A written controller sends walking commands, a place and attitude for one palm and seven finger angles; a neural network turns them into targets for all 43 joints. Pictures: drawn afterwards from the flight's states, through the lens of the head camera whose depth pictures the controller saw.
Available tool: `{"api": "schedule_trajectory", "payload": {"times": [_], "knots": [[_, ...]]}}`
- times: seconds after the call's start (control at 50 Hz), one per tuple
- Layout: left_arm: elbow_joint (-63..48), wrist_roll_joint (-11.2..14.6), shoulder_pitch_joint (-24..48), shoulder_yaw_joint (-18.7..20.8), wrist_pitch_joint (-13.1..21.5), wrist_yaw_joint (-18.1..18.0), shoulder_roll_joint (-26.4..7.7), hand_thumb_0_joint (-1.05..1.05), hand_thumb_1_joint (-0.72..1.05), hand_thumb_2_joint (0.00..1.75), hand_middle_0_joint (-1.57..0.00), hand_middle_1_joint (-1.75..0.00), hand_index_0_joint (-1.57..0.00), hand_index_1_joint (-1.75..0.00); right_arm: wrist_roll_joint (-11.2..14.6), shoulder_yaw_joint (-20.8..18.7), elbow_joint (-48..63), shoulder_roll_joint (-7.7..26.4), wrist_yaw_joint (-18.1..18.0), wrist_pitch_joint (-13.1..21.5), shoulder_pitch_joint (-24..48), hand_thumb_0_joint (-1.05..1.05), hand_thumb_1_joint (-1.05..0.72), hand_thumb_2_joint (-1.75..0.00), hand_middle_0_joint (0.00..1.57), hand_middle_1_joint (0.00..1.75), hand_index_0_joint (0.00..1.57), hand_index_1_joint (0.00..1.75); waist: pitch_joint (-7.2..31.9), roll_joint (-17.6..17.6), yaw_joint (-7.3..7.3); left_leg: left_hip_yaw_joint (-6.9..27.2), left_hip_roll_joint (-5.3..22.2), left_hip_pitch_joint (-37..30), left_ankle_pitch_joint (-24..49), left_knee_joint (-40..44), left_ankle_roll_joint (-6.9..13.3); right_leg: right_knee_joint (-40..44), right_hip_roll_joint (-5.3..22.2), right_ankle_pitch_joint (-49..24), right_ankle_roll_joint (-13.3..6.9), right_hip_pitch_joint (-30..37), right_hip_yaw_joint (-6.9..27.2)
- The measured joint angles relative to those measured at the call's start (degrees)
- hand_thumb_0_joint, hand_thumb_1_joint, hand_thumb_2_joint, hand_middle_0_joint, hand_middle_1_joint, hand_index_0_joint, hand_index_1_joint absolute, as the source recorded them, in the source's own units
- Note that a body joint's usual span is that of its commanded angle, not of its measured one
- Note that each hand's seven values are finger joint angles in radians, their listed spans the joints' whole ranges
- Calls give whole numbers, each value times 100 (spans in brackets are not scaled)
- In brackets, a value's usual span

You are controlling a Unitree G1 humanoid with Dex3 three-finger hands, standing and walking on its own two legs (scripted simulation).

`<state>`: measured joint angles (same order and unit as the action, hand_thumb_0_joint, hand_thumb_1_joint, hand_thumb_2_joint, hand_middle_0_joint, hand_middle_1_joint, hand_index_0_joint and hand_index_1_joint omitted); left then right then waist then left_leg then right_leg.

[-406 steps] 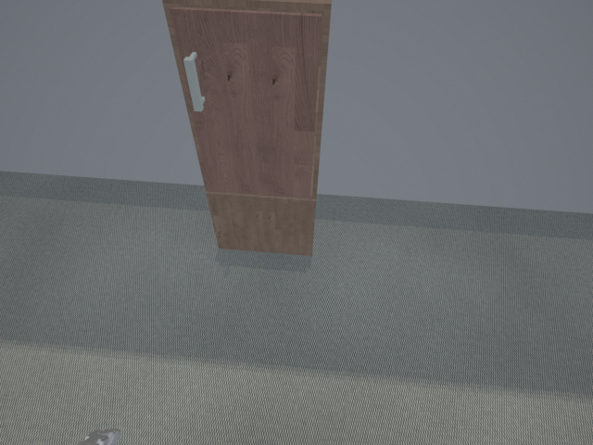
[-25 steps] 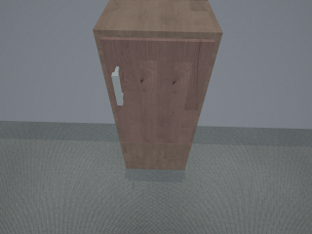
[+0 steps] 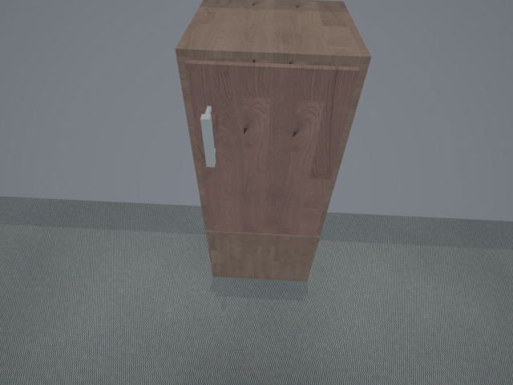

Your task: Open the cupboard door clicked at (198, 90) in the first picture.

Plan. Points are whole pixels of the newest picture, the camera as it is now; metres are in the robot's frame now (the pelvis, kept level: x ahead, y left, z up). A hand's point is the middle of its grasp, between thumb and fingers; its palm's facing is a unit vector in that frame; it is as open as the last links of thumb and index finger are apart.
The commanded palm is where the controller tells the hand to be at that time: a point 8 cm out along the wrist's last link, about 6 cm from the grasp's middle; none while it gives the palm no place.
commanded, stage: shuffle to correct the standing spot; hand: left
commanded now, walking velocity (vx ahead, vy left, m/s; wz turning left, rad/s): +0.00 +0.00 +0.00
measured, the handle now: (209, 137) +0.65 +0.16 +0.02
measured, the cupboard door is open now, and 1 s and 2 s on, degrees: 0 0 0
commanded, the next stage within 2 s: come to a stop and stand still in 0.56 s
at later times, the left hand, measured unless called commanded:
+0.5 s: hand out of the picture +0.00 +0.14 -0.19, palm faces +0.11 -0.99 -0.10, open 7.3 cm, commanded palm none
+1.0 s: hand (200, 338) +0.25 +0.13 -0.17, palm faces +0.02 -0.98 -0.20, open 7.3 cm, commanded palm none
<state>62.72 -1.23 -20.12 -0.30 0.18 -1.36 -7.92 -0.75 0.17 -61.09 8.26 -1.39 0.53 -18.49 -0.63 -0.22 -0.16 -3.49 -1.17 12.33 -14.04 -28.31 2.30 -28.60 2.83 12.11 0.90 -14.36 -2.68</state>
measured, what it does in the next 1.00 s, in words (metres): walks ahead: right foot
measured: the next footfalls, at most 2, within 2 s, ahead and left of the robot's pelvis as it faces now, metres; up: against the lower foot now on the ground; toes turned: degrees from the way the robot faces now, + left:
right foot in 0.84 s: +0.26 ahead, -0.16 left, +0.00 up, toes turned -6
left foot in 1.14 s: +0.17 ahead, +0.08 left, +0.00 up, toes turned +7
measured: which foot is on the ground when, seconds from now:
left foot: down 0.00-0.86, up 0.88-1.00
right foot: down 0.00-0.48, up 0.50-0.82, down 0.84-1.00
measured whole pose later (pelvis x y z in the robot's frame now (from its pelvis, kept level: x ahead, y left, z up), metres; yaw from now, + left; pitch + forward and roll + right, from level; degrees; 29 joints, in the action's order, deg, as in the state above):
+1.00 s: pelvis +0.13 -0.04 -0.01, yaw +3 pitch -1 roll +1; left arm 55.1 -1.5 -5.4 1.9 1.2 -1.8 -8.0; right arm 0.1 -2.5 -62.4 8.1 -2.5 -1.0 -19.0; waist -6.8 0.1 2.8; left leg -2.5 0.8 20.6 -33.8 -56.9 -0.6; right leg -34.9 4.6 10.8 -1.2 -22.7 -6.7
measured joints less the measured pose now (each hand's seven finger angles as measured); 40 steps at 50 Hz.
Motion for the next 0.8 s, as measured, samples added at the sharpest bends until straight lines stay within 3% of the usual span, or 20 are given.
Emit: {"api": "schedule_trajectory", "payload": {"times": [0.08, 0.2, 0.38, 0.48, 0.56, 0.64, 0.72, 0.8], "knots": [[27, -4, -89, 12, 3, 8, 26, 1, 91, 89, -20, -30, -20, -30, -6, -4, -44, -27, 0, -5, -37, 0, -91, -90, 20, 30, 20, 30, 6, -20, -7, 7, 23, 48, 2, -17, -15, -7, -24, 11, -28, -43, -7], [2, -50, -251, 87, -20, 64, 81, 1, 91, 89, -20, -30, -20, -30, -50, -49, -92, -49, 23, -68, -179, 0, -91, -90, 20, 30, 20, 30, 109, 4, -11, 35, 95, 141, -364, -228, -1, -268, -125, 638, -146, -145, 13], [-22, -25, -397, 195, 150, 97, 145, 1, 91, 89, -20, -30, -20, -30, -38, -94, -114, -59, 18, 39, -323, 0, -90, -90, 20, 30, 20, 30, 111, 45, -17, 134, 203, 283, -754, -900, 11, -583, -233, 586, -165, -104, -63], [17, -21, -469, 222, 176, 51, 155, 1, 91, 89, -20, -30, -20, -30, -32, -84, -109, -119, 41, 124, -207, 0, -91, -90, 20, 30, 20, 30, 117, -114, -38, -100, 192, 278, -763, -924, 56, -709, -173, 907, -128, 55, -113], [133, -58, -377, 217, 10, 93, 151, 1, 91, 89, -20, -30, -20, -30, -81, -52, 7, -212, -43, 384, -207, 0, -91, -90, 20, 30, 20, 30, 170, -209, 55, -325, 180, -39, -837, -598, 88, -2366, -162, 1394, -270, -626, -41], [-35, -86, 95, 259, -5, 144, 32, 1, 92, 89, -20, -30, -20, -30, -87, 13, -30, -349, -92, 486, -369, 0, -91, -90, 20, 30, 20, 30, 42, -162, 158, -317, 218, -412, -583, 80, 55, -3188, -35, 987, -225, -1395, -154], [-215, -52, 547, 334, -35, 160, -245, 4, 96, 89, -20, -30, -20, -30, -99, 54, -166, -442, -108, 466, -561, 0, -90, -90, 20, 30, 20, 30, -171, -90, 202, -301, 280, -727, -429, 586, -53, -2544, 94, 418, -187, -1728, -220], [-437, 3, 1010, 319, 57, 148, -305, 3, 95, 89, -20, -30, -20, -30, -94, 51, -313, -413, -125, 327, -689, 0, -90, -90, 20, 30, 20, 30, -445, 61, 288, -226, 346, -857, -596, 496, -185, -1091, 34, -113, -203, -1397, -269]]}}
